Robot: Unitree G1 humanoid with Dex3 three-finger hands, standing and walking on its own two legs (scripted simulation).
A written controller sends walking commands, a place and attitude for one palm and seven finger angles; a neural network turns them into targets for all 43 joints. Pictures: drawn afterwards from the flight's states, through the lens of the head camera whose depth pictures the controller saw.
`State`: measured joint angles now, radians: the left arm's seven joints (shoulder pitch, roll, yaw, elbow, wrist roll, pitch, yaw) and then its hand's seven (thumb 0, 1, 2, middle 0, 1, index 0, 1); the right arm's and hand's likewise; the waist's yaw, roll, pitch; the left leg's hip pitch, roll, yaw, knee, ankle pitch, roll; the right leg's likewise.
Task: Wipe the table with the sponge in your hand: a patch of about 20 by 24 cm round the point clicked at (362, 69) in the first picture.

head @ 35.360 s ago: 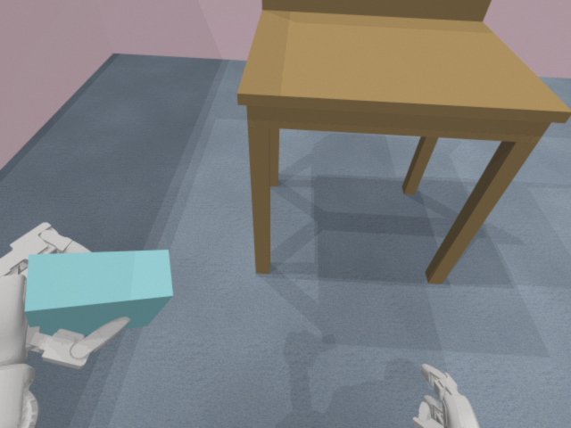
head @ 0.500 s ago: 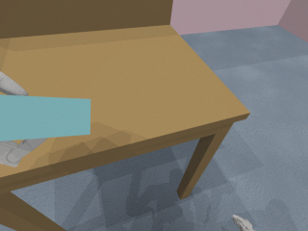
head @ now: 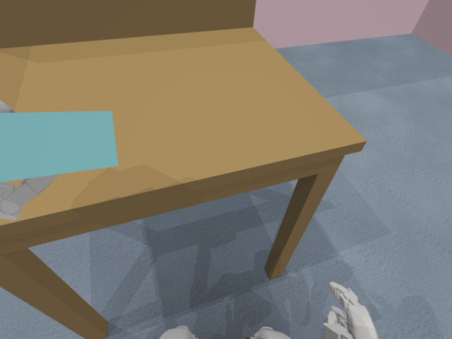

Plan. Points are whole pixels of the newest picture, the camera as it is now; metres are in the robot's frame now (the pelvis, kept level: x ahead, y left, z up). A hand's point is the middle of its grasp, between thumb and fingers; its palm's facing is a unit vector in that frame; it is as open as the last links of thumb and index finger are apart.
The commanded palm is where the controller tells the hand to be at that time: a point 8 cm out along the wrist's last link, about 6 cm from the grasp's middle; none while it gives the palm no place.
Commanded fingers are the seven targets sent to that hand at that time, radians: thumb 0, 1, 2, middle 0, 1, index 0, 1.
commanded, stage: step back with the hand held close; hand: left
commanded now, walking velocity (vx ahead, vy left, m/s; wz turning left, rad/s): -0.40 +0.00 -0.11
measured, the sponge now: (54, 139) +0.25 +0.20 +0.29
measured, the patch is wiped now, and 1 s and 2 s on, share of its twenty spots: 1.00 1.00 1.00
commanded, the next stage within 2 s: stop stepping back and stand still in 0.48 s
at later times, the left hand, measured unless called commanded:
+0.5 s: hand (23, 253) +0.14 +0.17 +0.28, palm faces +0.32 -0.84 -0.43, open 9.5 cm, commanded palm +0.07 +0.25 +0.31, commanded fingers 0.00 0.10 1.30 -1.20 -1.60 -1.20 -1.60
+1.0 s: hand out of the picture +0.00 +0.14 +0.29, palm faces +0.38 -0.84 -0.39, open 9.5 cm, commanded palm -0.05 +0.21 +0.31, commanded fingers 0.00 0.10 1.30 -1.20 -1.60 -1.20 -1.60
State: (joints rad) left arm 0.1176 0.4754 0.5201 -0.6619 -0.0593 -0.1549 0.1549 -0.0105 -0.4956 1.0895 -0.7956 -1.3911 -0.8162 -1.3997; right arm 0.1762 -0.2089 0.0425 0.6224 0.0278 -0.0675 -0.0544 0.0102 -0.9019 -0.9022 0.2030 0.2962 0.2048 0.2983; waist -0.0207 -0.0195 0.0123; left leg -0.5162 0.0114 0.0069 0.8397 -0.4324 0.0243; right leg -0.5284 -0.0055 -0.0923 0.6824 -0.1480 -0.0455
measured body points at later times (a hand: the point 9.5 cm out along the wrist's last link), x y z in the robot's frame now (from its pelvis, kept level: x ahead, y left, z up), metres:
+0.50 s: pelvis -0.10 -0.02 +0.01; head -0.06 +0.00 +0.46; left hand +0.11 +0.21 +0.30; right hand +0.05 -0.27 -0.06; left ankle -0.09 +0.11 -0.70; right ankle -0.02 -0.15 -0.70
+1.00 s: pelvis -0.24 -0.05 +0.01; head -0.26 -0.05 +0.46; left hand -0.03 +0.19 +0.31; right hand -0.11 -0.32 -0.07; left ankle -0.23 +0.07 -0.71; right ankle -0.18 -0.15 -0.69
